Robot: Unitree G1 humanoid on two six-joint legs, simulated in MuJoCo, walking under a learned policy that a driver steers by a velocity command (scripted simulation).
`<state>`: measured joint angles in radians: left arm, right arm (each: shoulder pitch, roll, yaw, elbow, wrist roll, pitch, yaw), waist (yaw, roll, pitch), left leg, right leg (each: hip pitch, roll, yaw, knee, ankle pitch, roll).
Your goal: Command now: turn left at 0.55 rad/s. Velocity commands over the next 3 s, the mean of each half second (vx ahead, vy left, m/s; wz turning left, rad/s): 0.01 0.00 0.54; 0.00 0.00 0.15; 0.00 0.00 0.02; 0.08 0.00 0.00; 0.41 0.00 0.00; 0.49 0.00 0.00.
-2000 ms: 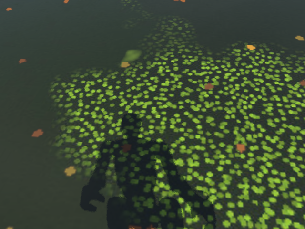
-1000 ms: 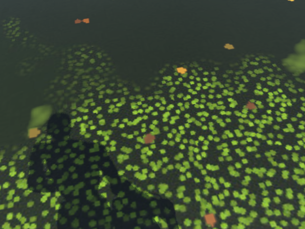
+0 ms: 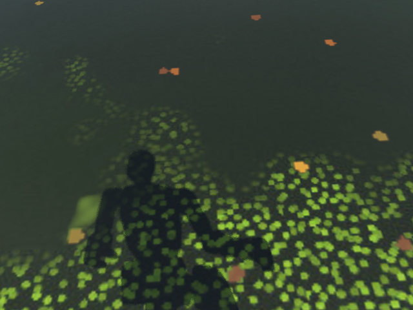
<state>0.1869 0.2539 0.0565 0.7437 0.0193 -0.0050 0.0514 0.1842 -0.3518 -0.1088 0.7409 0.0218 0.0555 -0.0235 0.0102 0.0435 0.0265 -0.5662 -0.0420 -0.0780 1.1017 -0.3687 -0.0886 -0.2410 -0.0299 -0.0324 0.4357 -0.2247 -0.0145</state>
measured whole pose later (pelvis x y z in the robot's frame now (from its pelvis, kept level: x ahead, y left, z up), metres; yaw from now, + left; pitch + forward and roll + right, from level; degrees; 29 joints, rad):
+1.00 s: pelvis +0.03 +0.02 -0.01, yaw +19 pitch -1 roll +0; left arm 0.17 0.24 0.02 0.71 0.02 -0.02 0.00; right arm 0.22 -0.26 -0.04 0.75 -0.01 0.02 -0.01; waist -0.01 0.00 0.03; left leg -0.24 -0.04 -0.12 0.54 -0.29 -0.01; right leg -0.23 0.01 0.00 0.54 -0.30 -0.01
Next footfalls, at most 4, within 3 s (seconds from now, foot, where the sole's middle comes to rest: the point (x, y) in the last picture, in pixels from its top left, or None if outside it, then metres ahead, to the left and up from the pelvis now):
0.22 left None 0.03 0.15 -0.78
0.66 right None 0.10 -0.08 -0.78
2.12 left None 0.11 0.19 -0.78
2.62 right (200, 293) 0.53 0.11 -0.78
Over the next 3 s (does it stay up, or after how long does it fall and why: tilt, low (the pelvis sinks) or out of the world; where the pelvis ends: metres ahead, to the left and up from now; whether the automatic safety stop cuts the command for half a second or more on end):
stays up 0.52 0.20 0.00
